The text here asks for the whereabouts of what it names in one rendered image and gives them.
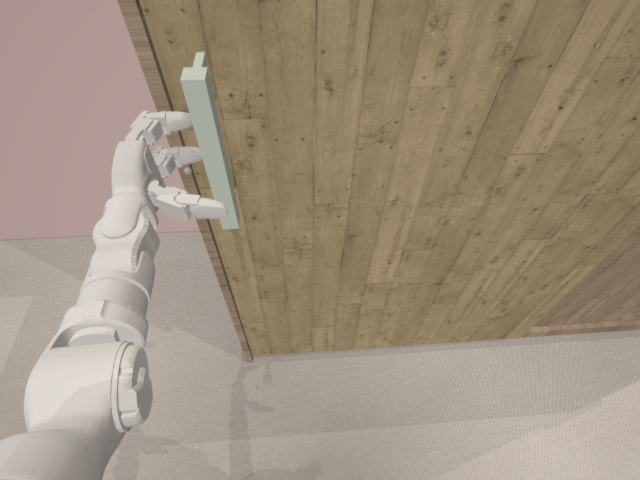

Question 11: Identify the robot left forearm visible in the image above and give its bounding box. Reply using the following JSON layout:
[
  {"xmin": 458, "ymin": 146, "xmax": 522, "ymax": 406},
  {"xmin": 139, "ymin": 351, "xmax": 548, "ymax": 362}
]
[{"xmin": 24, "ymin": 194, "xmax": 160, "ymax": 429}]

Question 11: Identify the handle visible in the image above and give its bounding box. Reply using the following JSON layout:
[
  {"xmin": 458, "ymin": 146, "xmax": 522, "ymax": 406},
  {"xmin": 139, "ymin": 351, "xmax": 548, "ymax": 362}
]
[{"xmin": 180, "ymin": 52, "xmax": 240, "ymax": 229}]

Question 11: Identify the wardrobe door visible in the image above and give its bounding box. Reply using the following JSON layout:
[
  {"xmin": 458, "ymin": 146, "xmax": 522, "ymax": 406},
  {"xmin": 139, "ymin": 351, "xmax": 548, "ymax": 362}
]
[
  {"xmin": 532, "ymin": 225, "xmax": 640, "ymax": 327},
  {"xmin": 139, "ymin": 0, "xmax": 640, "ymax": 356}
]

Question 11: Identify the robot left hand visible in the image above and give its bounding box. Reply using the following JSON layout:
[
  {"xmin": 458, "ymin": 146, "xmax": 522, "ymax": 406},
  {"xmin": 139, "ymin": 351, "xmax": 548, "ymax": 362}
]
[{"xmin": 111, "ymin": 111, "xmax": 228, "ymax": 222}]

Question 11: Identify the robot left upper arm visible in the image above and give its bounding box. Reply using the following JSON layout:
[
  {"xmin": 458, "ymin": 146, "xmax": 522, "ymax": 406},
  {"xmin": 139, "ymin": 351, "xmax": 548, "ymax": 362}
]
[{"xmin": 0, "ymin": 341, "xmax": 153, "ymax": 480}]

